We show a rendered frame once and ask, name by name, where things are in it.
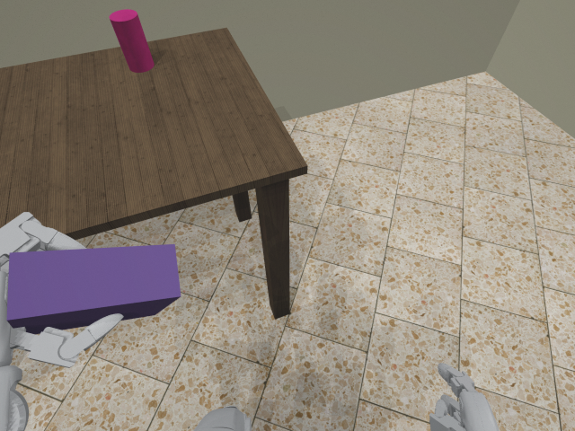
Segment robot left hand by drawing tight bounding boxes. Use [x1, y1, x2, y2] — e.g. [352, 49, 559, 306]
[0, 212, 124, 368]

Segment left robot forearm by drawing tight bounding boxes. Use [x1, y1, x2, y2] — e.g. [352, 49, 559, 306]
[0, 365, 29, 431]

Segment sponge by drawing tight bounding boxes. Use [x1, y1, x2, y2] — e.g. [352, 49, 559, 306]
[7, 244, 181, 334]

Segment robot right hand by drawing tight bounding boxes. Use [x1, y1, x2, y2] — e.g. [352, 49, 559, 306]
[429, 363, 499, 431]

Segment table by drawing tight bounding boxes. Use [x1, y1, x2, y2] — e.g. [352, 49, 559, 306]
[0, 28, 307, 320]

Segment robot left thigh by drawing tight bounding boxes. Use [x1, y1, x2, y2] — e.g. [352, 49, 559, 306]
[193, 408, 252, 431]

